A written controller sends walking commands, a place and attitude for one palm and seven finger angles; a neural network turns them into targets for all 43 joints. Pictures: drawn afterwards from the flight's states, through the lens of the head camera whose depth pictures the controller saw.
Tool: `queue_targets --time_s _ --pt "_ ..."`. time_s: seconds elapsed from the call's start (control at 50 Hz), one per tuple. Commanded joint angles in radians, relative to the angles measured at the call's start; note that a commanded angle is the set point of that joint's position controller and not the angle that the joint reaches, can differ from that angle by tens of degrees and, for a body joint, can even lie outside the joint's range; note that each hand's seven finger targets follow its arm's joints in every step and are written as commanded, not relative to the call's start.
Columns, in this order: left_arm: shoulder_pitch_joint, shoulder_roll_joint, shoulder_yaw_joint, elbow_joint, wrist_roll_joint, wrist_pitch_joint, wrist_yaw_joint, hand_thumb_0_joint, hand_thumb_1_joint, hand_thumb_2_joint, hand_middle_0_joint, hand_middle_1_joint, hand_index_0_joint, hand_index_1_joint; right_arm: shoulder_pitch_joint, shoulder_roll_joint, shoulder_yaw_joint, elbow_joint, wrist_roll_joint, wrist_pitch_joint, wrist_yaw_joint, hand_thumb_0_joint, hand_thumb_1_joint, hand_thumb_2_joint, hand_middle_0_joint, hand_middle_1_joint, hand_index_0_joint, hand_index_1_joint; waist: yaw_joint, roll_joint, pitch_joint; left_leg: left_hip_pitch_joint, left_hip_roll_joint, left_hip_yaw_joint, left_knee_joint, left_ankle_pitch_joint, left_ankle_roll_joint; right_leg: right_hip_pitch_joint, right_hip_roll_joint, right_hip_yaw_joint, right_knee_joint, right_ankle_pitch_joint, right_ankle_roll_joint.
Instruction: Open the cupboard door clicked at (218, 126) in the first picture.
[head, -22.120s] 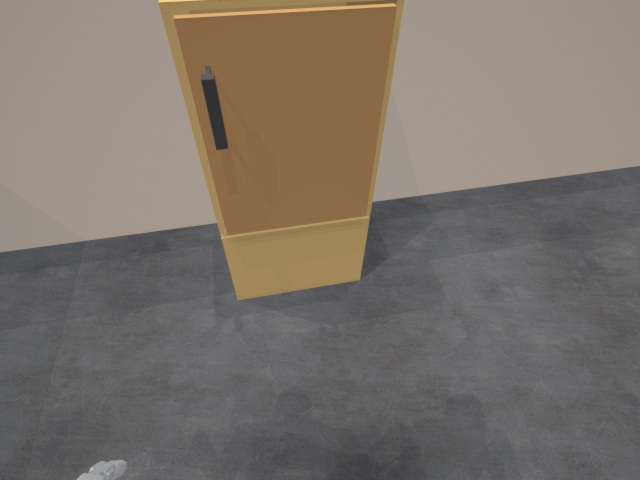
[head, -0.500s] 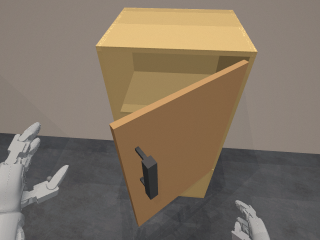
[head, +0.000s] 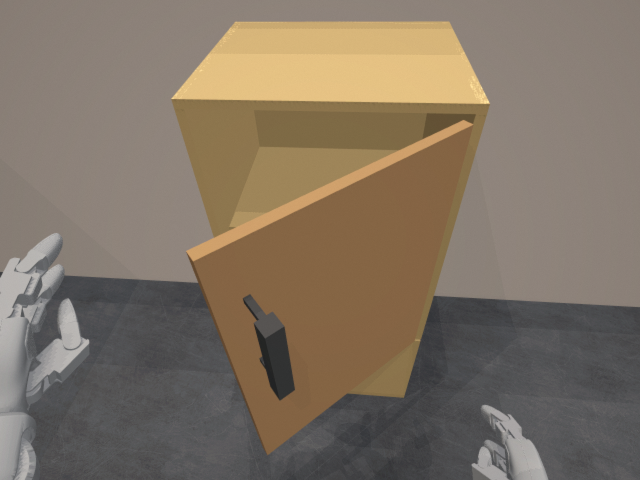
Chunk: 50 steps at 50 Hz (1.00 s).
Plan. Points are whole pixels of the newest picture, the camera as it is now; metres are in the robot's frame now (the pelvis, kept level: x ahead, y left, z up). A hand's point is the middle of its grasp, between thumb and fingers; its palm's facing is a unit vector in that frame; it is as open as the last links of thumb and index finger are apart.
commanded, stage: step back with the hand held close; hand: left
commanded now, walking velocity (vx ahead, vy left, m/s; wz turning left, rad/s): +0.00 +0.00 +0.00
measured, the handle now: (267, 347) +0.27 +0.11 +0.03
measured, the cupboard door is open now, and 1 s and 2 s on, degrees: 42 42 42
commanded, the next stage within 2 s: stop stepping back and stand still in 1.20 s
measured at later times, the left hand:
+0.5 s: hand (72, 363) +0.17 +0.26 +0.14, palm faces +0.31 -0.81 -0.50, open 7.4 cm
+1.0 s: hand out of the picture +0.06 +0.30 +0.15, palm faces +0.44 -0.78 -0.45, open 7.4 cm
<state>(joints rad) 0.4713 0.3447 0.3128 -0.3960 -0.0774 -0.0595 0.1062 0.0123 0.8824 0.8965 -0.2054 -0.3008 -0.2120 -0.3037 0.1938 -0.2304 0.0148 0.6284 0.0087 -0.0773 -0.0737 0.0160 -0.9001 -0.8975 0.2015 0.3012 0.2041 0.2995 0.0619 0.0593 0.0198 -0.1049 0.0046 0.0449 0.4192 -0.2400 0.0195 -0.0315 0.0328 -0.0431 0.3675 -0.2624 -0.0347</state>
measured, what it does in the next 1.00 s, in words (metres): shifts its weight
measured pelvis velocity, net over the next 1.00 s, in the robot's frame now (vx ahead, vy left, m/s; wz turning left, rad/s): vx -0.13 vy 0.04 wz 0.02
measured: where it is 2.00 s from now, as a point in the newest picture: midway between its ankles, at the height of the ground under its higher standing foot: outside the picture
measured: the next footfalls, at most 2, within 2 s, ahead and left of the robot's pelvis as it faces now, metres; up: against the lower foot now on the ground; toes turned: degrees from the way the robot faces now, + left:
right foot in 1.40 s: -0.31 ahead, -0.06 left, +0.00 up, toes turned -3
left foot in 1.54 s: -0.15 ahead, +0.15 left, +0.00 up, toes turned -2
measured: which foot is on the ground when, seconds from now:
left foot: down 0.00-1.00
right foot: down 0.00-1.00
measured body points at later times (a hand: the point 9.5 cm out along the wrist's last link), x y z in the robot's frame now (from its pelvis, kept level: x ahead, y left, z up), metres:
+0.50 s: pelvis -0.04 +0.01 +0.00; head -0.02 +0.01 +0.45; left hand +0.15 +0.30 +0.17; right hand +0.13 -0.25 -0.08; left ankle +0.00 +0.10 -0.74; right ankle -0.03 -0.09 -0.74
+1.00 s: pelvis -0.13 +0.04 -0.02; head -0.11 +0.05 +0.43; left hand +0.03 +0.34 +0.18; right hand +0.05 -0.19 -0.10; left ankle -0.01 +0.11 -0.74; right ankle -0.09 -0.09 -0.74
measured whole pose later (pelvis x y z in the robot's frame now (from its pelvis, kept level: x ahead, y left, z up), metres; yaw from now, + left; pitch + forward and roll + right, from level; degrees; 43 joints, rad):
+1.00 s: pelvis -0.13 +0.04 -0.02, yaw +1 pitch -1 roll -2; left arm 0.54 0.38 0.40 -0.54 -0.03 -0.21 0.15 0.01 0.89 0.90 -0.21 -0.30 -0.21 -0.30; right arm 0.20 -0.19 0.00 0.59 0.00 -0.08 -0.06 0.02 -0.90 -0.90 0.20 0.30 0.21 0.30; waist 0.02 0.02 0.05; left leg -0.46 -0.01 0.05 0.58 -0.23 0.04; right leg -0.31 0.05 0.03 0.54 -0.22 0.01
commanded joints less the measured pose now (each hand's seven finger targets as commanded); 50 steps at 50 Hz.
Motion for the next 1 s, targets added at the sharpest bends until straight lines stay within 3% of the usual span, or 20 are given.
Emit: queue_targets --time_s 0.0,0.08,0.1,0.12,0.14,0.2,0.24,0.34,0.36,0.44,0.46,0.52,0.58,0.64,0.7,0.76,0.8,0.86,0.92,0.98 --pt "-0.082 0.188 0.131 -0.194 -0.005 -0.073 0.016 0.000 0.900 0.900 -0.200 -0.300 -0.200 -0.300 -0.146 -0.100 -0.033 -0.168 -0.002 -0.056 -0.005 0.000 -0.900 -0.900 0.200 0.300 0.200 0.300 0.008 -0.020 -0.059 0.058 0.014 -0.027 -0.033 0.227 0.014 -0.078 -0.032 0.048 -0.071 0.259 0.020" --pt "-0.076 0.187 0.129 -0.188 -0.006 -0.078 0.013 0.000 0.900 0.900 -0.200 -0.300 -0.200 -0.300 -0.147 -0.099 -0.034 -0.163 -0.001 -0.055 -0.005 0.000 -0.900 -0.900 0.200 0.300 0.200 0.300 0.008 -0.002 -0.070 0.062 0.012 -0.024 -0.032 0.233 0.015 -0.068 -0.037 0.054 -0.071 0.277 0.021" --pt "-0.142 0.216 0.144 -0.252 -0.006 -0.087 0.017 0.000 0.900 0.900 -0.200 -0.300 -0.200 -0.300 -0.152 -0.099 -0.033 -0.167 -0.001 -0.059 -0.004 0.000 -0.900 -0.900 0.200 0.300 0.200 0.300 0.007 0.004 -0.092 0.070 0.009 -0.025 -0.028 0.234 0.015 -0.062 -0.038 0.057 -0.073 0.285 0.022" --pt "-0.219 0.334 0.268 -0.288 0.005 -0.124 0.024 0.000 0.900 0.900 -0.200 -0.300 -0.200 -0.300 -0.135 -0.118 -0.037 -0.199 0.011 -0.040 -0.004 0.000 -0.900 -0.900 0.200 0.300 0.200 0.300 -0.033 -0.026 -0.017 0.022 0.031 -0.045 0.021 0.177 0.028 -0.177 -0.092 0.167 -0.116 0.382 0.027" --pt "-0.106 0.255 0.212 -0.187 0.006 -0.123 0.014 0.000 0.900 0.900 -0.200 -0.300 -0.200 -0.300 -0.133 -0.109 -0.041 -0.177 0.003 -0.021 -0.006 0.000 -0.900 -0.900 0.200 0.300 0.200 0.300 -0.040 -0.069 -0.040 0.021 0.028 -0.051 0.045 0.167 0.028 -0.171 -0.116 0.168 -0.104 0.431 0.029" --pt "-0.012 0.206 0.168 -0.154 0.011 -0.121 0.005 0.000 0.900 0.900 -0.200 -0.300 -0.200 -0.300 -0.131 -0.116 -0.052 -0.197 0.005 0.012 -0.003 0.000 -0.900 -0.900 0.200 0.300 0.200 0.300 -0.042 -0.064 -0.097 0.022 0.038 -0.028 0.049 0.228 0.023 -0.152 -0.124 0.141 -0.057 0.525 0.050" --pt "0.009 0.208 0.164 -0.173 0.013 -0.119 0.008 0.000 0.900 0.900 -0.200 -0.300 -0.200 -0.300 -0.128 -0.117 -0.058 -0.211 0.008 0.029 -0.002 0.000 -0.900 -0.900 0.200 0.300 0.200 0.300 -0.044 -0.078 -0.128 0.020 0.046 -0.021 0.050 0.251 0.023 -0.151 -0.123 0.132 -0.041 0.531 0.064" --pt "0.037 0.260 0.207 -0.245 0.013 -0.120 0.027 0.000 0.900 0.900 -0.200 -0.300 -0.200 -0.300 -0.128 -0.115 -0.065 -0.240 0.014 0.051 -0.011 0.000 -0.900 -0.900 0.200 0.300 0.200 0.300 -0.046 -0.076 -0.165 -0.006 0.065 -0.039 0.036 0.305 0.020 -0.149 -0.109 0.123 0.001 0.471 0.046" --pt "0.037 0.284 0.227 -0.266 0.014 -0.125 0.033 0.000 0.900 0.900 -0.200 -0.300 -0.200 -0.300 -0.135 -0.119 -0.067 -0.240 0.011 0.053 -0.015 0.000 -0.900 -0.900 0.200 0.300 0.200 0.300 -0.044 -0.032 -0.173 -0.021 0.068 -0.042 0.028 0.314 0.021 -0.135 -0.111 0.120 0.014 0.469 0.042" --pt "0.078 0.280 0.238 -0.296 0.013 -0.135 0.045 0.000 0.900 0.900 -0.200 -0.300 -0.200 -0.300 -0.119 -0.115 -0.069 -0.258 0.014 0.056 -0.016 0.000 -0.900 -0.900 0.200 0.300 0.200 0.300 -0.046 -0.025 -0.174 -0.081 0.081 -0.061 0.017 0.289 0.021 -0.126 -0.093 0.127 0.046 0.408 0.037" --pt "0.081 0.290 0.246 -0.304 0.013 -0.137 0.048 0.000 0.900 0.900 -0.200 -0.300 -0.200 -0.300 -0.124 -0.121 -0.071 -0.257 0.012 0.055 -0.017 0.000 -0.900 -0.900 0.200 0.300 0.200 0.300 -0.044 0.011 -0.173 -0.101 0.083 -0.069 0.010 0.272 0.025 -0.120 -0.093 0.127 0.052 0.390 0.035" --pt "0.097 0.268 0.237 -0.300 0.016 -0.146 0.051 0.000 0.900 0.900 -0.200 -0.300 -0.200 -0.300 -0.111 -0.122 -0.071 -0.262 0.013 0.047 -0.014 0.000 -0.900 -0.900 0.200 0.300 0.200 0.300 -0.048 0.008 -0.146 -0.172 0.098 -0.089 -0.018 0.160 0.031 -0.127 -0.076 0.132 0.067 0.283 0.035" --pt "0.089 0.253 0.233 -0.303 0.026 -0.161 0.055 0.000 0.900 0.900 -0.200 -0.300 -0.200 -0.300 -0.102 -0.132 -0.072 -0.264 0.013 0.030 -0.013 0.000 -0.900 -0.900 0.200 0.300 0.200 0.300 -0.052 0.030 -0.104 -0.297 0.120 -0.128 -0.080 -0.066 0.047 -0.101 -0.055 0.126 0.099 0.144 0.034" --pt "0.067 0.242 0.244 -0.303 0.044 -0.181 0.059 0.000 0.900 0.900 -0.200 -0.300 -0.200 -0.300 -0.095 -0.143 -0.073 -0.266 0.007 0.004 -0.014 0.000 -0.900 -0.900 0.200 0.300 0.200 0.300 -0.052 0.084 -0.067 -0.503 0.175 -0.199 -0.181 -0.345 0.083 -0.007 -0.018 0.098 0.214 0.059 0.046" --pt "0.031 0.236 0.256 -0.302 0.061 -0.193 0.057 0.000 0.900 0.900 -0.200 -0.300 -0.200 -0.300 -0.092 -0.140 -0.077 -0.258 0.001 -0.020 -0.016 0.000 -0.900 -0.900 0.200 0.300 0.200 0.300 -0.047 0.122 -0.059 -0.639 0.237 -0.271 -0.250 -0.490 0.114 0.070 0.018 0.068 0.360 0.028 0.055" --pt "0.033 0.245 0.263 -0.331 0.054 -0.207 0.054 0.000 0.900 0.900 -0.200 -0.300 -0.200 -0.300 -0.076 -0.132 -0.080 -0.245 -0.003 -0.043 -0.009 0.000 -0.900 -0.900 0.200 0.300 0.200 0.300 -0.053 0.065 -0.078 -0.537 0.210 -0.267 -0.190 -0.395 0.099 -0.007 0.012 0.091 0.293 0.020 0.035" --pt "0.033 0.226 0.235 -0.333 0.040 -0.210 0.053 0.000 0.900 0.900 -0.200 -0.300 -0.200 -0.300 -0.072 -0.118 -0.073 -0.228 -0.004 -0.053 -0.005 0.000 -0.900 -0.900 0.200 0.300 0.200 0.300 -0.063 0.023 -0.087 -0.405 0.155 -0.217 -0.131 -0.290 0.062 -0.114 -0.017 0.127 0.188 0.039 0.012" --pt "0.019 0.229 0.227 -0.348 0.042 -0.209 0.057 0.000 0.900 0.900 -0.200 -0.300 -0.200 -0.300 -0.078 -0.122 -0.079 -0.213 -0.005 -0.060 -0.005 0.000 -0.900 -0.900 0.200 0.300 0.200 0.300 -0.063 0.003 -0.098 -0.327 0.105 -0.160 -0.060 -0.314 0.033 -0.217 -0.038 0.183 0.088 -0.114 -0.004" --pt "0.008 0.235 0.220 -0.333 0.042 -0.206 0.065 0.000 0.900 0.900 -0.200 -0.300 -0.200 -0.300 -0.075 -0.109 -0.075 -0.197 -0.010 -0.057 -0.002 0.000 -0.900 -0.900 0.200 0.300 0.200 0.300 -0.069 -0.073 -0.078 -0.235 0.058 -0.114 0.071 -0.227 0.009 -0.369 -0.100 0.255 -0.020 -0.177 -0.032" --pt "-0.009 0.248 0.216 -0.325 0.039 -0.211 0.077 0.000 0.900 0.900 -0.200 -0.300 -0.200 -0.300 -0.055 -0.099 -0.075 -0.170 -0.008 -0.046 0.001 0.000 -0.900 -0.900 0.200 0.300 0.200 0.300 -0.084 -0.150 -0.100 -0.105 0.010 -0.081 0.272 -0.102 -0.015 -0.503 -0.201 0.304 -0.070 -0.062 -0.073"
